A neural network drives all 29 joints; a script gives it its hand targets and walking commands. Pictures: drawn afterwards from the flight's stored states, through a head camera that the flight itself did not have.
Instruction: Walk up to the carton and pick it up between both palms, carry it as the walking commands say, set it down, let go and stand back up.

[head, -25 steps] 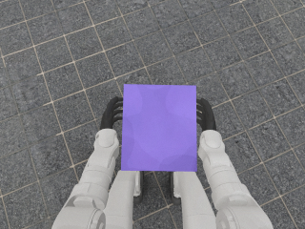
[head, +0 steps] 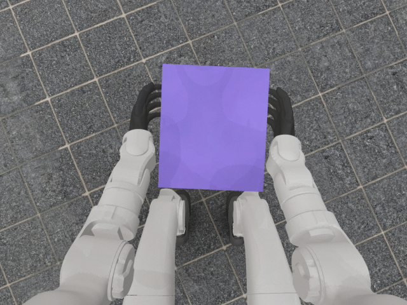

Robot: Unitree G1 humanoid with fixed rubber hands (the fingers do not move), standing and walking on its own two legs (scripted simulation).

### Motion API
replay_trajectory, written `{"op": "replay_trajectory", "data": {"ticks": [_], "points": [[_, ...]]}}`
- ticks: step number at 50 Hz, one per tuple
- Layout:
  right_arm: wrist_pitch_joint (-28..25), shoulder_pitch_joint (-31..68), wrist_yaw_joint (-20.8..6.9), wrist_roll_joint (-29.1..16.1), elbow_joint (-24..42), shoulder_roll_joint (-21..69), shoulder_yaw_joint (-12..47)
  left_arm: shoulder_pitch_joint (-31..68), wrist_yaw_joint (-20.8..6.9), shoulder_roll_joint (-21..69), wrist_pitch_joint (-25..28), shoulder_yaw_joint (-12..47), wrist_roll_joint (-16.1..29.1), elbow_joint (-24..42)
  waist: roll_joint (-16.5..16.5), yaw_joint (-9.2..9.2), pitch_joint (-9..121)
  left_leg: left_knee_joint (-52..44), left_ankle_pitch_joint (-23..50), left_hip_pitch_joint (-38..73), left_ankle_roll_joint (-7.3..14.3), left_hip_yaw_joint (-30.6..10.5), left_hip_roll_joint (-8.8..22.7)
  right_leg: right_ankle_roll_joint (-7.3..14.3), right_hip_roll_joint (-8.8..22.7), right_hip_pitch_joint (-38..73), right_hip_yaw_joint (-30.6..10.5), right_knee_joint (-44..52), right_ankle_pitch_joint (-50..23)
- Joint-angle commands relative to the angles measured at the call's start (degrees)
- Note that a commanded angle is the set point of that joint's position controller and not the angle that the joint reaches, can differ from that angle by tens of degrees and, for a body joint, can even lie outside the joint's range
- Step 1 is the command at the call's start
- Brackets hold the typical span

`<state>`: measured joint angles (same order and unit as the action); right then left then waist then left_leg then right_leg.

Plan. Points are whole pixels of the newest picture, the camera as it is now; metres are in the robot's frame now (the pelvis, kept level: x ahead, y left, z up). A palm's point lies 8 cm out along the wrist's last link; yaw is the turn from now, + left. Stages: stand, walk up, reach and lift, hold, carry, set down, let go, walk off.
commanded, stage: set down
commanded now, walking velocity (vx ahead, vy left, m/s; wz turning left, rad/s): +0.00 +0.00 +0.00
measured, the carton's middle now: (210, 132) +0.41 +0.00 -0.21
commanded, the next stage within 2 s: none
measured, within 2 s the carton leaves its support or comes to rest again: neither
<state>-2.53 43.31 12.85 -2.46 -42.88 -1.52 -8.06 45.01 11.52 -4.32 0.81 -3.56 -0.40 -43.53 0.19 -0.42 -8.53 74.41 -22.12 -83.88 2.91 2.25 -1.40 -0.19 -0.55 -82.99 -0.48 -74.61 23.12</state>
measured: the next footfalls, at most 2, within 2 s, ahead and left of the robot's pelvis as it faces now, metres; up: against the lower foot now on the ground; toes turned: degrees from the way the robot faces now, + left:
none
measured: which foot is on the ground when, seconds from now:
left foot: down 0.00-1.00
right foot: down 0.00-1.00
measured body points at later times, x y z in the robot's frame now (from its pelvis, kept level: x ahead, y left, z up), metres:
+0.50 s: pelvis -0.01 +0.00 -0.08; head +0.30 +0.01 +0.24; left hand +0.47 +0.13 -0.23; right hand +0.45 -0.14 -0.23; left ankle +0.10 +0.09 -0.59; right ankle +0.09 -0.13 -0.59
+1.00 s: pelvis -0.02 +0.00 -0.16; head +0.31 +0.01 +0.14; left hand +0.50 +0.12 -0.31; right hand +0.48 -0.15 -0.31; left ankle +0.10 +0.09 -0.59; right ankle +0.09 -0.13 -0.59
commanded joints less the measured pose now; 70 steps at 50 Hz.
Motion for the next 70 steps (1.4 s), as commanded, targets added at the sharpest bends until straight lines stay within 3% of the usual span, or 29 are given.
{"op": "replay_trajectory", "data": {"ticks": [1, 10, 11, 13, 15, 21, 24, 26, 31, 33, 34, 35, 37, 39, 42, 45, 46, 47, 48, 49, 50, 53, 57, 60, 62, 66, 68, 69, 70], "points": [[-2.52, 22.14, -0.32, -0.16, 9.00, 14.79, 11.08, 24.72, -0.80, 17.44, 2.99, 13.20, 6.22, 7.91, -1.70, -5.59, 63.15, -0.94, 12.07, 25.97, -1.85, -7.80, -7.65, -0.62, -7.79, 17.32, -0.25, 0.22, -11.93], [-0.96, 32.56, -0.76, -3.31, 11.75, 16.02, 12.70, 36.25, -0.10, 19.24, 0.65, 14.59, 8.21, 11.73, -2.13, -4.81, 71.70, 4.66, 14.41, 25.46, -1.90, -8.02, -8.23, -0.15, -8.06, 12.81, 0.31, -6.52, -12.53], [-1.29, 31.21, -0.41, -0.41, 9.89, 13.43, 9.10, 36.29, -0.17, 19.55, 0.20, 13.99, 8.69, 7.50, -1.71, -8.48, 68.17, 5.32, 13.11, 22.63, -2.12, -8.57, -7.66, -0.35, -8.29, 8.97, 1.07, -8.03, -12.40], [-0.88, 35.89, -0.68, -3.47, 14.16, 16.50, 12.67, 41.28, -0.06, 19.93, 0.18, 16.44, 9.33, 14.33, -2.21, -5.75, 75.80, 7.16, 15.13, 26.19, -2.12, -7.69, -8.25, -0.59, -8.35, 11.15, 0.79, -8.52, -13.29], [0.15, 36.21, -1.06, -3.68, 9.64, 17.02, 12.04, 37.41, 0.45, 20.58, -1.19, 14.40, 7.94, 7.46, -3.81, -4.56, 72.79, 6.48, 12.87, 25.36, -2.16, -7.92, -7.95, -0.16, -8.26, 8.08, 1.74, -9.60, -11.47], [0.76, 37.39, -1.71, 0.73, 2.11, 20.62, 8.05, 42.51, -2.53, 22.13, -0.99, 11.63, 7.40, 1.41, -1.68, -7.44, 61.81, 10.81, 7.10, 10.93, -2.47, -6.57, -7.96, -1.02, -9.44, 2.70, 1.22, -10.60, -7.93], [0.09, 45.01, -3.14, -1.67, 9.59, 24.32, 12.15, 44.17, -3.46, 26.78, -0.91, 12.13, 6.66, 2.56, -0.90, -4.12, 71.07, 12.78, 9.76, 12.30, -1.95, -7.28, -8.36, -0.52, -8.74, 5.74, 1.06, -14.12, -10.39], [0.89, 45.61, -3.32, -0.56, 6.43, 26.56, 11.44, 50.46, -3.74, 27.68, -0.84, 14.18, 7.72, 6.46, -1.61, -6.60, 73.35, 13.96, 10.59, 13.15, -2.48, -7.46, -8.77, -1.20, -9.32, 3.85, 1.80, -16.12, -11.45], [1.84, 52.08, -4.18, -0.22, 6.99, 25.75, 12.08, 52.89, -5.07, 28.73, -2.18, 12.17, 6.15, 3.08, -2.61, -4.17, 71.36, 17.44, 7.71, 8.60, -2.59, -6.24, -8.48, -0.56, -8.89, 2.36, 0.69, -18.69, -8.26], [3.03, 52.70, -4.46, 0.45, 6.37, 29.46, 12.59, 56.60, -6.00, 30.21, -2.61, 12.72, 7.40, 2.97, 2.28, -6.64, 72.33, 19.30, 5.52, 6.56, -2.19, -6.26, -8.75, -1.46, -9.40, 4.34, 2.49, -19.98, -8.03], [3.21, 54.75, -5.02, -0.91, 6.25, 29.29, 13.06, 54.11, -6.62, 31.76, -2.81, 11.98, 6.63, 2.12, -0.81, -2.03, 71.05, 18.70, 6.34, 7.35, -2.37, -4.98, -8.68, -0.92, -9.14, 4.13, 1.10, -19.54, -7.18], [3.31, 56.14, -5.69, -1.14, 7.64, 32.35, 13.69, 55.02, -6.70, 32.90, -3.02, 11.17, 5.53, 2.12, -1.34, -1.37, 70.26, 19.96, 7.41, 6.72, -2.20, -5.02, -8.72, -0.92, -9.43, 2.33, 0.74, -20.16, -7.70], [4.29, 56.53, -6.25, 1.94, 5.14, 33.06, 10.86, 57.70, -8.34, 34.91, -3.32, 11.22, 6.25, 0.12, 1.21, -4.81, 68.38, 20.68, 4.67, 2.87, -1.76, -5.79, -8.90, -1.05, -9.56, 1.28, 1.89, -21.89, -7.11], [5.21, 59.39, -7.50, 0.01, 4.54, 38.89, 12.01, 61.69, -9.40, 34.89, -3.06, 11.20, 5.22, 3.43, 0.09, -1.00, 72.00, 22.76, 6.20, 2.83, -1.57, -4.19, -9.15, -1.26, -9.98, 2.45, 0.87, -23.06, -7.13], [4.96, 65.95, -7.96, -1.34, 10.81, 38.89, 15.15, 63.51, -9.68, 37.59, -3.62, 13.58, 6.85, 3.88, 1.69, -0.69, 79.06, 25.29, 10.65, 5.93, -1.95, -5.14, -8.97, -1.44, -10.06, 4.39, 1.28, -26.26, -11.03], [5.91, 65.85, -9.21, -0.69, 6.40, 39.34, 12.20, 65.98, -10.72, 38.22, -4.51, 13.81, 6.67, 2.31, 0.28, -3.37, 76.02, 26.39, 8.82, 6.99, -2.35, -5.69, -8.68, -1.50, -10.09, -1.65, 2.54, -27.94, -7.79], [6.02, 67.10, -10.00, -0.72, 5.62, 37.95, 12.63, 65.14, -11.27, 40.27, -4.96, 11.64, 6.55, -0.01, -0.71, -1.81, 71.55, 27.10, 7.77, 3.81, -1.60, -4.78, -8.82, -0.92, -10.05, -1.18, 1.43, -27.81, -7.54], [6.84, 65.17, -10.60, 1.89, 1.35, 38.43, 9.79, 63.54, -11.87, 41.74, -5.91, 10.43, 4.99, -3.91, -0.84, -4.52, 64.89, 26.20, 5.33, 2.31, -1.98, -6.17, -8.74, -0.93, -9.54, -7.75, 2.91, -28.94, -5.02], [7.65, 67.09, -11.88, 1.89, 1.08, 40.16, 8.30, 64.38, -13.12, 42.53, -6.38, 8.51, 3.22, -4.06, -1.24, -1.60, 61.33, 26.98, 4.38, -1.96, -1.66, -4.64, -8.67, -0.95, -9.40, -7.76, 1.76, -28.69, -4.87], [8.62, 62.30, -12.74, 3.26, -3.24, 39.68, 6.04, 63.24, -13.51, 41.85, -6.19, 7.45, 2.23, -4.29, -1.48, -2.74, 62.63, 26.65, 1.98, -0.52, -1.73, -4.83, -8.36, -0.88, -9.11, -8.27, 2.54, -28.87, -2.48], [8.11, 67.34, -13.20, 1.87, 1.96, 42.98, 9.14, 65.08, -13.99, 41.56, -6.45, 7.61, 0.81, -3.02, -1.11, 0.72, 66.28, 29.10, 5.81, -1.09, -1.63, -4.35, -8.40, -1.49, -9.69, -8.93, 1.36, -29.89, -4.46], [8.70, 65.74, -13.76, 2.70, -0.86, 44.10, 8.65, 67.82, -14.43, 43.61, -6.71, 10.20, 2.83, -0.96, -1.35, -3.11, 69.77, 30.92, 8.66, 0.10, -2.50, -4.53, -8.21, -1.59, -9.54, -7.73, 2.66, -32.24, -8.05], [9.35, 70.64, -14.59, 2.58, 2.40, 43.37, 8.06, 69.31, -15.32, 46.13, -8.24, 10.99, 3.79, -2.97, -2.57, -3.37, 72.41, 32.59, 7.37, 1.73, -2.72, -4.54, -8.62, -1.03, -8.87, -7.78, 2.64, -33.59, -4.86], [9.25, 73.72, -14.57, -1.72, 7.32, 43.69, 13.22, 75.48, -14.24, 44.36, -7.64, 17.09, 7.95, 6.32, -3.98, -3.68, 82.48, 34.85, 13.85, 6.95, -2.95, -4.48, -8.30, -0.94, -8.77, -5.30, 2.64, -36.06, -11.38], [9.50, 76.10, -14.47, -0.07, 7.66, 41.37, 12.16, 77.45, -14.81, 43.23, -8.20, 16.52, 8.79, 4.00, -1.16, -6.74, 81.36, 35.28, 13.53, 6.91, -2.77, -4.80, -8.22, -1.29, -8.45, -4.79, 4.03, -36.81, -10.90], [10.24, 77.08, -15.29, -1.38, 4.36, 40.03, 12.91, 75.34, -15.30, 40.74, -9.55, 15.69, 7.63, -0.57, -3.19, -3.54, 77.48, 37.17, 8.54, 5.41, -2.75, -3.77, -7.26, -0.93, -7.92, -6.87, 4.02, -38.56, -6.45], [10.89, 78.45, -15.73, -0.35, 4.81, 37.26, 11.42, 78.21, -15.80, 40.60, -10.33, 16.82, 9.40, 0.06, -2.71, -8.40, 78.62, 37.16, 9.60, 7.99, -2.61, -4.94, -6.75, -0.94, -7.58, -6.60, 5.37, -39.40, -6.92], [10.58, 79.66, -16.52, -1.75, 6.28, 38.89, 11.75, 78.95, -16.04, 41.25, -10.02, 16.46, 10.29, 1.25, -3.19, -5.53, 80.38, 38.53, 9.89, 8.39, -2.61, -4.14, -7.19, -0.38, -7.65, -7.91, 4.58, -39.95, -5.99], [10.88, 77.27, -16.86, -1.91, 4.89, 40.24, 11.51, 79.30, -16.18, 43.69, -10.41, 18.78, 10.39, 0.85, -5.78, -6.52, 83.51, 38.73, 12.13, 9.86, -3.05, -4.21, -6.83, -0.12, -7.31, -5.86, 4.82, -40.86, -9.27]]}}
